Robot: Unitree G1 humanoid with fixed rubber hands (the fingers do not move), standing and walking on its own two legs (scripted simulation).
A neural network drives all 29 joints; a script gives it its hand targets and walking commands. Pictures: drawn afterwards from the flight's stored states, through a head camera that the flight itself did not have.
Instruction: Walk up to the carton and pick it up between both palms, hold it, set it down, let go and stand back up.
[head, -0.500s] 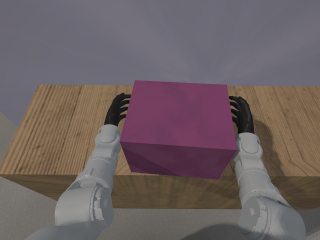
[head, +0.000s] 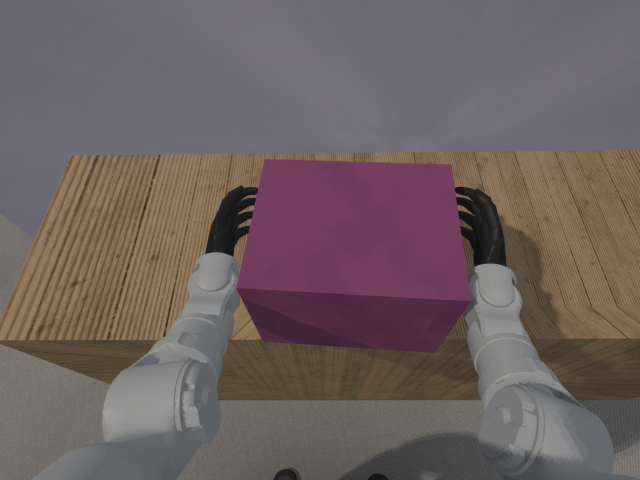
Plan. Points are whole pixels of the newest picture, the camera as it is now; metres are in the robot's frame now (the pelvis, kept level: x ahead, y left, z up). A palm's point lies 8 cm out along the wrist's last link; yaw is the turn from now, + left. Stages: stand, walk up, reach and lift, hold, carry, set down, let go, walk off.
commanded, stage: set down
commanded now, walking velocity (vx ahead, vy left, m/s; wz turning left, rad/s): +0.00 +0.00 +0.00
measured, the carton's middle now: (351, 258) +0.40 -0.02 -0.03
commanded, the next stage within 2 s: none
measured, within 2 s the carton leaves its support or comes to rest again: neither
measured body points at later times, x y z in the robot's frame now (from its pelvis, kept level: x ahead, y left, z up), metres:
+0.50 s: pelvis +0.00 +0.00 +0.00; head +0.10 +0.00 +0.44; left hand +0.42 +0.15 +0.00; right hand +0.39 -0.20 +0.00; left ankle -0.01 +0.13 -0.74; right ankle -0.02 -0.12 -0.74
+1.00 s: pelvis -0.01 +0.00 +0.00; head +0.10 -0.01 +0.43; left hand +0.42 +0.15 +0.00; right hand +0.39 -0.20 +0.00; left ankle -0.01 +0.13 -0.74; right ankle -0.02 -0.12 -0.74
